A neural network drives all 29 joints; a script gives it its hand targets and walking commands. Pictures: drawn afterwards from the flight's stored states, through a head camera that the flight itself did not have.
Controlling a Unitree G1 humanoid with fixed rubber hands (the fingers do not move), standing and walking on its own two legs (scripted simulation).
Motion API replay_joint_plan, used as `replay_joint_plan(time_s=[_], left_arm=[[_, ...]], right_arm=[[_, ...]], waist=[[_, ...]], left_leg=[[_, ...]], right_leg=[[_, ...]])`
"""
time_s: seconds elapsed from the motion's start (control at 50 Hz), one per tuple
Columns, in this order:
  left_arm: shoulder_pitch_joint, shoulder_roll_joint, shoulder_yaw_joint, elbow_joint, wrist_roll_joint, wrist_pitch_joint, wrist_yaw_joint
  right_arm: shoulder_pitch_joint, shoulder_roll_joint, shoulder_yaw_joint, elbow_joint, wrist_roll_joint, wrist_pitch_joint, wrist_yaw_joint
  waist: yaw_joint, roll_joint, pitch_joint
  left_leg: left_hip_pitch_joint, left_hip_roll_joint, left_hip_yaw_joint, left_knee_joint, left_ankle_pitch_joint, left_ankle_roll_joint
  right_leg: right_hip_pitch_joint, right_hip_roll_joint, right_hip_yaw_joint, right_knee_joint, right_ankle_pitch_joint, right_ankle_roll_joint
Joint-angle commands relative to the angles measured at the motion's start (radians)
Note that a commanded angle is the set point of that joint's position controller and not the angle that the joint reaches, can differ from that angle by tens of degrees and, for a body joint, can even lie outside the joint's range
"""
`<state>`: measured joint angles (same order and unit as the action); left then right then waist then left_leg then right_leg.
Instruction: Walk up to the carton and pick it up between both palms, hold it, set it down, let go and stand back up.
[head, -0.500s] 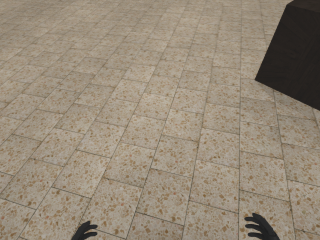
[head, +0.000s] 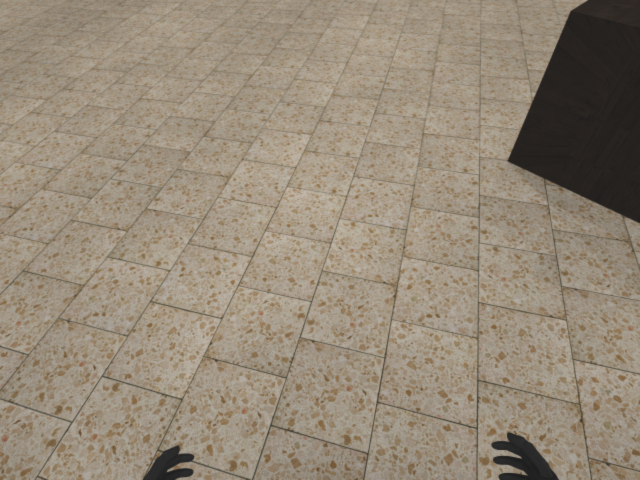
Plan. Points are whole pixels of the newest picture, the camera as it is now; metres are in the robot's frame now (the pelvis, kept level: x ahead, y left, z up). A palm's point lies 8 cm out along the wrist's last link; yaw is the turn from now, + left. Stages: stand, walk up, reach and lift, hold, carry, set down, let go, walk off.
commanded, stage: stand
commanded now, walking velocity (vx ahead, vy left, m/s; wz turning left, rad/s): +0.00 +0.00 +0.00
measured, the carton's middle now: out of the picture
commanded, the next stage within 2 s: none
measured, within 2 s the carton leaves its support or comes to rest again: neither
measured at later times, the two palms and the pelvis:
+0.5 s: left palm out of the picture +0.10 +0.25 -0.09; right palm out of the picture +0.10 -0.25 -0.09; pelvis +0.00 +0.00 +0.00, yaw +0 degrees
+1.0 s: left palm out of the picture +0.10 +0.25 -0.10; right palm out of the picture +0.10 -0.25 -0.10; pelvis +0.00 +0.00 +0.00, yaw +0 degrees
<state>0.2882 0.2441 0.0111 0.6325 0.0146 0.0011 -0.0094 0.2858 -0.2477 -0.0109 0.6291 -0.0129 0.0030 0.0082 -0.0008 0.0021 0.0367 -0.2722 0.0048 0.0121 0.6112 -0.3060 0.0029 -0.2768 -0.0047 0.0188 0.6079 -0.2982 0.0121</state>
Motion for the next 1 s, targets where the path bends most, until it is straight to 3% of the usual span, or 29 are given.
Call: replay_joint_plan(time_s=[0.0, 0.98], left_arm=[[-0.016, 0.127, 0.038, -0.095, -0.001, -0.024, 0.006], [0.006, 0.143, 0.028, -0.051, -0.003, -0.02, 0.01]], right_arm=[[-0.017, -0.128, -0.041, -0.091, 0.002, -0.026, -0.006], [0.009, -0.142, -0.033, -0.054, 0.004, -0.024, -0.009]], waist=[[0.0, -0.002, -0.035], [0.001, -0.003, -0.026]], left_leg=[[-0.005, 0.078, -0.094, -0.127, 0.075, 0.03], [0.003, 0.079, -0.099, -0.149, 0.072, 0.032]], right_leg=[[-0.002, -0.07, 0.084, -0.111, 0.089, -0.041], [0.003, -0.069, 0.089, -0.132, 0.087, -0.038]])
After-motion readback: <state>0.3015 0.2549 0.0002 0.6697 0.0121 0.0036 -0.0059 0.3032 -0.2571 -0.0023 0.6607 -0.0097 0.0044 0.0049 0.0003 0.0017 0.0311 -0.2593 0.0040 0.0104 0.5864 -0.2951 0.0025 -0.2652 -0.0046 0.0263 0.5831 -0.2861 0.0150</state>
